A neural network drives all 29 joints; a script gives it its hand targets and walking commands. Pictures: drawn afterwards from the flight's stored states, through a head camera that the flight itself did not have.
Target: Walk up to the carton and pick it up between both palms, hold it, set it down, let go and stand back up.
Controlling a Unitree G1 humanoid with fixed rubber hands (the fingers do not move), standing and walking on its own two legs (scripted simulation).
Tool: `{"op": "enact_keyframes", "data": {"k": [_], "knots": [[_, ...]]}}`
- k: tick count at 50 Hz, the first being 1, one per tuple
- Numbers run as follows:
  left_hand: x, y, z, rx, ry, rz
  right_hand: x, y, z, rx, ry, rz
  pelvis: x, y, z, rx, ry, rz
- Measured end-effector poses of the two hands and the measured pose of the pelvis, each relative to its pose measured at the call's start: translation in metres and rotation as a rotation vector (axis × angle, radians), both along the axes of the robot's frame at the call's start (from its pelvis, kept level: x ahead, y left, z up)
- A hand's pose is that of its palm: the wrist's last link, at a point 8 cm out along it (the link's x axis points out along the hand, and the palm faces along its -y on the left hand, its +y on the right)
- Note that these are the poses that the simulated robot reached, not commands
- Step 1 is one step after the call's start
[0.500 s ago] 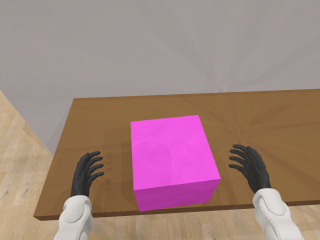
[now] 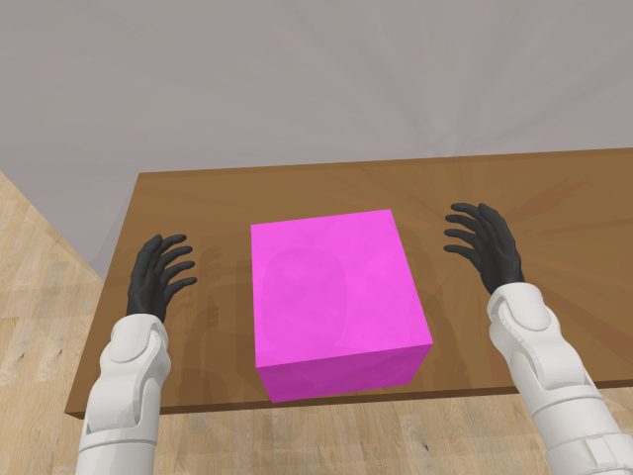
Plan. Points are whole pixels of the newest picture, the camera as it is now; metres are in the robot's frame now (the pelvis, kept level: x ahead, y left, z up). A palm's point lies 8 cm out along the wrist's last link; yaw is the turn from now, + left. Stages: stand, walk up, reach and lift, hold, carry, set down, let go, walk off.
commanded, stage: reach and lift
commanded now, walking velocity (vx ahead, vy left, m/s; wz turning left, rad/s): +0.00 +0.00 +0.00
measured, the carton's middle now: (331, 305) +0.36 +0.04 -0.07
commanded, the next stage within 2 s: none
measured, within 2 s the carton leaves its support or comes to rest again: neither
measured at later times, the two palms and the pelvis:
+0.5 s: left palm (161, 310) +0.29 +0.26 +0.02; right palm (468, 273) +0.37 -0.14 +0.03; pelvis +0.00 +0.01 +0.00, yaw +1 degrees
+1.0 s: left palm (192, 329) +0.30 +0.24 -0.06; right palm (452, 296) +0.37 -0.14 -0.04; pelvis -0.02 +0.02 -0.04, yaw +1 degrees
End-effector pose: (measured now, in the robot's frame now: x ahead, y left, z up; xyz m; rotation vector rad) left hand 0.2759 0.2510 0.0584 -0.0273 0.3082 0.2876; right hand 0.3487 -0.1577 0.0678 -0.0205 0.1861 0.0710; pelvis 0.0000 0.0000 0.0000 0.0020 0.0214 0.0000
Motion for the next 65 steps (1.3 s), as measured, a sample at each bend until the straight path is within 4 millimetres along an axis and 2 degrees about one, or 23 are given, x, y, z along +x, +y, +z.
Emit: {"op": "enact_keyframes", "data": {"k": [9,14,18,30,42,49,56,61,65], "knots": [[0.02,0.009,0.008,0.004,-0.011,-0.001,0.027,0.01,0.012,-0.009,0.006,0.007,0.0,0.003,0.0,-0.005,0.028,0.01],[0.028,0.011,0.008,0.01,-0.013,-0.005,0.034,0.014,0.009,-0.015,0.021,0.006,0.001,0.007,-0.001,-0.008,0.038,0.011],[0.027,0.011,-0.005,0.004,0.009,-0.007,0.032,0.017,-0.005,-0.027,0.052,0.004,0.002,0.009,-0.001,-0.009,0.042,0.013],[0.004,0.002,-0.064,-0.01,0.042,0.022,0.012,0.026,-0.055,-0.04,0.084,0.01,-0.002,0.012,-0.006,-0.019,0.114,0.02],[0.01,-0.005,-0.104,-0.006,0.015,0.048,0.018,0.029,-0.094,-0.06,0.112,-0.002,-0.015,0.015,-0.026,-0.023,0.255,0.016],[0.02,-0.01,-0.12,-0.004,-0.005,0.036,0.022,0.023,-0.11,-0.06,0.097,-0.029,-0.024,0.016,-0.041,-0.031,0.321,0.015],[0.022,-0.012,-0.126,0.001,-0.019,0.022,0.027,0.02,-0.116,-0.055,0.067,-0.026,-0.031,0.018,-0.048,-0.037,0.368,0.012],[0.02,-0.017,-0.126,-0.002,-0.037,0.012,0.028,0.033,-0.115,-0.039,0.047,0.002,-0.034,0.019,-0.05,-0.037,0.38,0.015],[0.02,-0.029,-0.126,-0.015,-0.047,-0.01,0.026,0.051,-0.113,-0.023,0.041,0.027,-0.036,0.019,-0.05,-0.037,0.379,0.019]]}}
